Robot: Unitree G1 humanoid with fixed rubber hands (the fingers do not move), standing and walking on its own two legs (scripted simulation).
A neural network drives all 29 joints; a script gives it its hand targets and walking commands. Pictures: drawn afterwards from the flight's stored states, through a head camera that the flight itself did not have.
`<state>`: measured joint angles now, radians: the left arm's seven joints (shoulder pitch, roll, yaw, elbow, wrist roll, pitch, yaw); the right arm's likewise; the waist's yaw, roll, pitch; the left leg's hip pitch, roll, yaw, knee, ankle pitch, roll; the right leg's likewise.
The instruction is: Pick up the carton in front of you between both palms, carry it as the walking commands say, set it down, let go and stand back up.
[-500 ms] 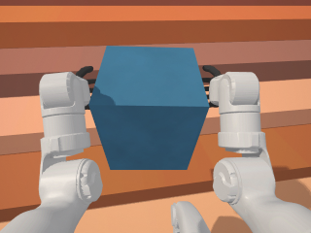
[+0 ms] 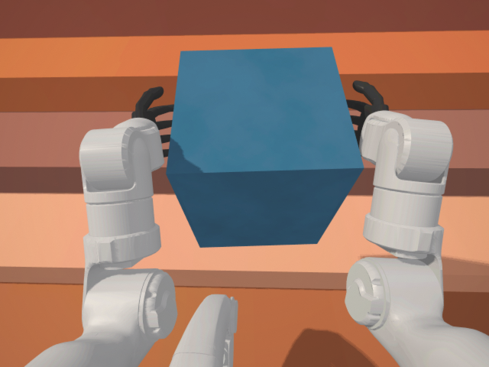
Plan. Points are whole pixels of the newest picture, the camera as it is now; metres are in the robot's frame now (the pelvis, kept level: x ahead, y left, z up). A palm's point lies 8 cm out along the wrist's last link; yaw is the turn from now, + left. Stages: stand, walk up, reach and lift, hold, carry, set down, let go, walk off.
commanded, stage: carry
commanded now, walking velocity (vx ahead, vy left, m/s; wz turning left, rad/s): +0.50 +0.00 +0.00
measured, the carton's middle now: (257, 159) +0.41 +0.02 +0.12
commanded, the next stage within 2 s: none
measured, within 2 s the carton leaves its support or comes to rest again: neither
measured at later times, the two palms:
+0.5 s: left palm out of the picture +0.69 +0.08 +0.35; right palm out of the picture +0.64 -0.21 +0.35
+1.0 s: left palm out of the picture +0.94 +0.05 +0.46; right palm out of the picture +0.97 -0.25 +0.46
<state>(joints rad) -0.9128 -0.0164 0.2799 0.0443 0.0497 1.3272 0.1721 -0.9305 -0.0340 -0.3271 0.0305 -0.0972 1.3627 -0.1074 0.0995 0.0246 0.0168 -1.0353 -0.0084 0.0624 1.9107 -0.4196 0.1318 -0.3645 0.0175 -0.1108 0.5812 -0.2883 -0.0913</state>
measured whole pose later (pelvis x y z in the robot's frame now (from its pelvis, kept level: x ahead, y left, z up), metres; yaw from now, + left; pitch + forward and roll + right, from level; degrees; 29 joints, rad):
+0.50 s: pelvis +0.28 -0.01 +0.16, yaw -3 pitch +3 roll +1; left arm -0.98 0.05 0.39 0.20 0.14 1.38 0.07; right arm -1.00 -0.04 -0.21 0.28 0.01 1.33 -0.18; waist -0.16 -0.01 -0.01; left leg -0.30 -0.02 0.14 0.56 -0.31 0.08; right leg -0.95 -0.02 0.00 1.75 -0.30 -0.10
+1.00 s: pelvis +0.58 -0.13 +0.30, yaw +0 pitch +3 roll -1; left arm -0.86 -0.01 0.22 0.18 0.03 1.28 0.17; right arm -0.84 -0.02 -0.35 0.10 -0.12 1.33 -0.07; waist 0.11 0.02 0.01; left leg -0.91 0.00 0.04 1.76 -0.29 0.12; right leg -0.40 0.01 -0.17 0.61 -0.27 -0.09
